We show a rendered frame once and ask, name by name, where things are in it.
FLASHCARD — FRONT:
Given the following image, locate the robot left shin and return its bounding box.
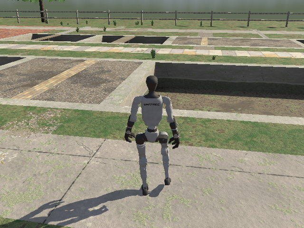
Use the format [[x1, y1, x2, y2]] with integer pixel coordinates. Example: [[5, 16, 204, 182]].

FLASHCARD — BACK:
[[139, 159, 147, 189]]

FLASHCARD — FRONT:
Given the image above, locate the robot right hand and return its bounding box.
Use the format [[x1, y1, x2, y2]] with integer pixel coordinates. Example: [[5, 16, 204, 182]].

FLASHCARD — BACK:
[[169, 137, 180, 149]]

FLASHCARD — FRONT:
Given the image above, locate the robot shin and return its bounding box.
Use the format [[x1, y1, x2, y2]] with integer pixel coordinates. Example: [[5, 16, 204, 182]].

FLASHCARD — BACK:
[[162, 147, 170, 179], [139, 159, 147, 189]]

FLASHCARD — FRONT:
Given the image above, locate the robot right shin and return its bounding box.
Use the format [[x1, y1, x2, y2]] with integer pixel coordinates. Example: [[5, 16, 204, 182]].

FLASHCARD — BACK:
[[162, 147, 170, 179]]

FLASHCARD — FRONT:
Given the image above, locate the robot left forearm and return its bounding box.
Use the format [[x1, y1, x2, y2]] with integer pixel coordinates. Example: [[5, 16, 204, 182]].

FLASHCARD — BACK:
[[125, 115, 134, 134]]

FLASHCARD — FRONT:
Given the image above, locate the robot left hand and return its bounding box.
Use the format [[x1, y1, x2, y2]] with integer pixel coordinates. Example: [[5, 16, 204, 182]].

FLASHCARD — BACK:
[[124, 133, 135, 143]]

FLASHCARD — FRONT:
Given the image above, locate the left robot upper arm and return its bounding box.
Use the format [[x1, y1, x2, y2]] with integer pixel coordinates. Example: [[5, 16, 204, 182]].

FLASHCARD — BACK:
[[130, 96, 142, 122]]

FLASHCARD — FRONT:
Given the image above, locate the robot right forearm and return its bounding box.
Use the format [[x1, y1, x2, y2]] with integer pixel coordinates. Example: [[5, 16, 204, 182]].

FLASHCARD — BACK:
[[170, 116, 179, 138]]

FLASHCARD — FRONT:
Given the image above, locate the right robot upper arm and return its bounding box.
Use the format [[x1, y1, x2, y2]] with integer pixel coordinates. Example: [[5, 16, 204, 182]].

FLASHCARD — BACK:
[[162, 96, 174, 123]]

